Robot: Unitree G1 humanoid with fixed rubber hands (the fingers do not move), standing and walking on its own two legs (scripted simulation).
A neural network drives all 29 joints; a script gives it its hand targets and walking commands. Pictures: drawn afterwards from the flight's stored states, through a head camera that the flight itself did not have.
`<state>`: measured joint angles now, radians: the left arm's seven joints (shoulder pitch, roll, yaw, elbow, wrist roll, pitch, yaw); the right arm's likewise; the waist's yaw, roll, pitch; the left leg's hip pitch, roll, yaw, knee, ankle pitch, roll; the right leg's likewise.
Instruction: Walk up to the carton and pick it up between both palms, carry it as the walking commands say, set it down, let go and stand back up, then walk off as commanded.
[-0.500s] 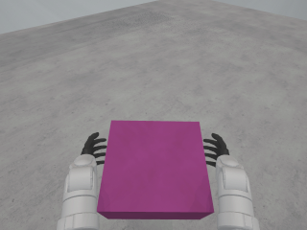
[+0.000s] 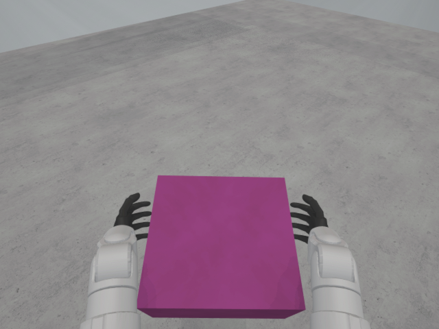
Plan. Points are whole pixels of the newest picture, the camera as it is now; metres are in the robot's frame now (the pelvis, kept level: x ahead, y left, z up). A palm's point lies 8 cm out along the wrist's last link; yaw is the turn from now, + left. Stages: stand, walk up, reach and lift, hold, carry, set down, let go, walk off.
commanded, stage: reach and lift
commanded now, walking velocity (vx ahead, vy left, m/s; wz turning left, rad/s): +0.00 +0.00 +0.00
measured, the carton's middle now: (220, 245) +0.30 +0.00 -0.04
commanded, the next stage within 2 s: hold in 0.08 s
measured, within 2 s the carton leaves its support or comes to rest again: neither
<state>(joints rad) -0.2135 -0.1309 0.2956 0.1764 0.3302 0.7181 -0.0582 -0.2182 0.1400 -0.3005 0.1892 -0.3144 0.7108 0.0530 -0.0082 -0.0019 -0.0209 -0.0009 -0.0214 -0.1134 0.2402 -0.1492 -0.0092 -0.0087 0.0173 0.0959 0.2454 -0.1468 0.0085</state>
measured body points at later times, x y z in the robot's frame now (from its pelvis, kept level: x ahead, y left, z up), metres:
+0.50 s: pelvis +0.00 +0.00 +0.00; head -0.05 +0.00 +0.45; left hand +0.29 +0.18 +0.04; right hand +0.29 -0.18 +0.04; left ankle +0.00 +0.13 -0.75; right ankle +0.00 -0.13 -0.75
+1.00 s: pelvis -0.02 -0.04 -0.03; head -0.03 -0.04 +0.42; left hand +0.28 +0.13 +0.06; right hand +0.27 -0.23 +0.06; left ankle -0.01 +0.12 -0.75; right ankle +0.00 -0.13 -0.75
